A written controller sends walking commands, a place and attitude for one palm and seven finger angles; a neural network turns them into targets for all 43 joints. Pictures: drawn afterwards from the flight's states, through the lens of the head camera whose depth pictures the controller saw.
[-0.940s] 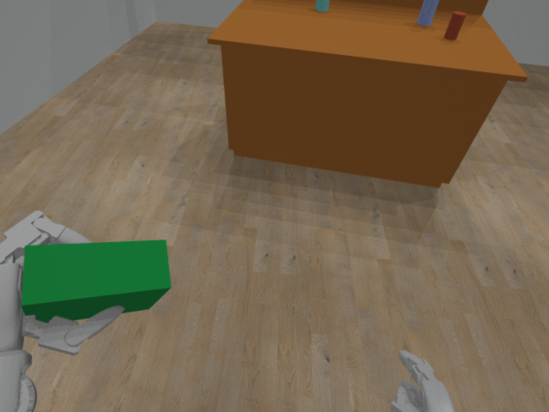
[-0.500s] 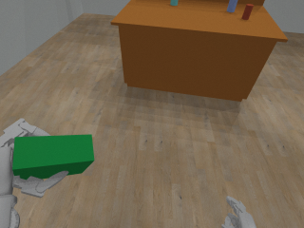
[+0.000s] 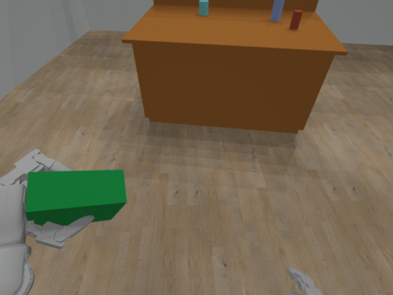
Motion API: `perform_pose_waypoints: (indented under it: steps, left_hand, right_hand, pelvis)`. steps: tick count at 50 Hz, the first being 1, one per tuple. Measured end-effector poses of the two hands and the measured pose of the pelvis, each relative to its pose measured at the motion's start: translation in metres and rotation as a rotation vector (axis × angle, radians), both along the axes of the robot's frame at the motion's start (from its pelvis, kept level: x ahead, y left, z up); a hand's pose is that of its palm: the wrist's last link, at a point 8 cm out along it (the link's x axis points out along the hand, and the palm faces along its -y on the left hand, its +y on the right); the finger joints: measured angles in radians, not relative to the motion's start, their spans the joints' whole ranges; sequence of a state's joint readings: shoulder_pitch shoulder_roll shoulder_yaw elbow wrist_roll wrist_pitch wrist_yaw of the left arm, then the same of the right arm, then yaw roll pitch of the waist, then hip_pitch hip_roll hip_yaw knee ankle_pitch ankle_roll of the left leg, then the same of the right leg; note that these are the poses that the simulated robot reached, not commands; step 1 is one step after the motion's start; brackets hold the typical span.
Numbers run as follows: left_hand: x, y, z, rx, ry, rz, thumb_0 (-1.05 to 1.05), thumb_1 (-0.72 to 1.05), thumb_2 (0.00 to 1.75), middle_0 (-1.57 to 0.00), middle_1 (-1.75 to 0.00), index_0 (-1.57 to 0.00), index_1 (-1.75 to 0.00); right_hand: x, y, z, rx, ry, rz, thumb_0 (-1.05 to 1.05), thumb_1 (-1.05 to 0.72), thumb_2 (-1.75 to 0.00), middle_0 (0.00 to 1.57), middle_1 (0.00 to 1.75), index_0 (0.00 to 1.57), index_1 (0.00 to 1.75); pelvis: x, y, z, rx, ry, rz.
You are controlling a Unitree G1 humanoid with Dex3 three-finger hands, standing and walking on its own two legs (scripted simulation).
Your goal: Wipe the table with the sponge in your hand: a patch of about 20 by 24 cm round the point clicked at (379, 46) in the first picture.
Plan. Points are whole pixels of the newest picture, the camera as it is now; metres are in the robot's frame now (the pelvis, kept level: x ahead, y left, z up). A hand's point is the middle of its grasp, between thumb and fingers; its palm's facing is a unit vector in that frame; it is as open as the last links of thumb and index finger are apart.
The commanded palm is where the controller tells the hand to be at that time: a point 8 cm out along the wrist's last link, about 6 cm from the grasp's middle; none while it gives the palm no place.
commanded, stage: walk to a spot facing it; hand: left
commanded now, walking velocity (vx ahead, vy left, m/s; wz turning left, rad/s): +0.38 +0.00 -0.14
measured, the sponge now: (91, 198) +0.23 +0.19 +0.15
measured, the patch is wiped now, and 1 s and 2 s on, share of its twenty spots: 0.00 0.00 0.00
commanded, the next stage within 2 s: none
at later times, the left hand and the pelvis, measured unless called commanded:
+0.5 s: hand (106, 125) +0.38 +0.21 +0.18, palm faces +0.29 -0.86 -0.43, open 9.8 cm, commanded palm +0.33 +0.26 +0.19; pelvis +0.13 +0.00 +0.01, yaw -8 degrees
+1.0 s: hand (156, 81) +0.52 +0.13 +0.20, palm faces +0.29 -0.83 -0.48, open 9.8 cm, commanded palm +0.47 +0.19 +0.19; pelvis +0.29 -0.08 +0.02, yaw -6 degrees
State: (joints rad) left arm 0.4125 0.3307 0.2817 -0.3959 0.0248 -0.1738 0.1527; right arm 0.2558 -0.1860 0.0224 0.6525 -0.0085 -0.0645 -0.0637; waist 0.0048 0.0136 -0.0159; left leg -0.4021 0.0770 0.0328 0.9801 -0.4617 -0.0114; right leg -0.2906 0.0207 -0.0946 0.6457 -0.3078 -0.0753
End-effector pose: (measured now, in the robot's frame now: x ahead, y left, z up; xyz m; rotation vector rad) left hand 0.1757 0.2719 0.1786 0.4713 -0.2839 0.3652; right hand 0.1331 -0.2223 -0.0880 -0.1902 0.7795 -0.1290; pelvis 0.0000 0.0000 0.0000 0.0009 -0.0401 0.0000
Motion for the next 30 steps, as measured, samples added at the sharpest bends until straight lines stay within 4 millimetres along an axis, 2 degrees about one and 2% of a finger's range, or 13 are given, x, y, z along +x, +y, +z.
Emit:
perform_pose_waypoints:
  steps: [5, 10, 15, 19, 25, 28, 30]
  left_hand:
    - [0.025, -0.010, 0.006, 0.011, 0.047, -0.055, 0.00, -0.46, 0.98, -0.77, -1.33, -0.77, -1.33]
    - [0.053, -0.003, 0.022, 0.070, 0.019, -0.081, 0.00, -0.46, 0.98, -0.77, -1.33, -0.77, -1.33]
    - [0.086, 0.013, 0.018, 0.059, -0.037, -0.071, 0.00, -0.46, 0.98, -0.77, -1.33, -0.78, -1.33]
    - [0.121, 0.013, 0.009, 0.032, -0.007, -0.062, 0.00, -0.46, 0.98, -0.77, -1.33, -0.78, -1.33]
    - [0.164, -0.023, 0.018, 0.039, 0.018, -0.126, 0.00, -0.46, 0.98, -0.77, -1.33, -0.77, -1.33]
    - [0.185, -0.045, 0.027, 0.092, 0.013, -0.158, 0.00, -0.46, 0.98, -0.77, -1.33, -0.78, -1.33]
    - [0.199, -0.058, 0.030, 0.140, 0.005, -0.162, 0.00, -0.46, 0.98, -0.78, -1.33, -0.78, -1.33]
  right_hand:
    - [0.007, -0.020, 0.014, -0.035, 0.056, -0.041, 0.02, -0.90, -0.90, 0.20, 0.30, 0.21, 0.30]
    - [0.027, -0.030, 0.025, -0.084, 0.059, -0.070, 0.02, -0.90, -0.90, 0.20, 0.30, 0.21, 0.30]
    - [0.063, -0.026, 0.023, -0.109, 0.002, -0.114, 0.02, -0.90, -0.90, 0.20, 0.30, 0.20, 0.30]
    - [0.092, -0.010, 0.023, -0.050, -0.049, -0.131, 0.02, -0.90, -0.90, 0.19, 0.30, 0.20, 0.30]
    - [0.123, 0.007, 0.019, 0.052, -0.050, -0.105, 0.01, -0.90, -0.90, 0.20, 0.30, 0.21, 0.30]
    - [0.136, 0.000, 0.009, 0.088, -0.030, -0.107, 0.01, -0.90, -0.90, 0.20, 0.30, 0.21, 0.30]
    - [0.146, -0.011, -0.003, 0.106, -0.013, -0.112, 0.01, -0.90, -0.90, 0.20, 0.30, 0.21, 0.30]
  pelvis:
    - [0.020, -0.002, 0.015, 0.024, 0.028, -0.026]
    - [0.044, 0.002, 0.019, 0.029, 0.049, -0.038]
    - [0.076, 0.015, 0.005, 0.026, 0.033, -0.072]
    - [0.097, 0.015, 0.006, 0.026, 0.024, -0.103]
    - [0.131, -0.001, 0.014, 0.009, 0.032, -0.131]
    - [0.151, -0.016, 0.012, 0.006, 0.032, -0.139]
    - [0.165, -0.029, 0.005, 0.003, 0.029, -0.136]
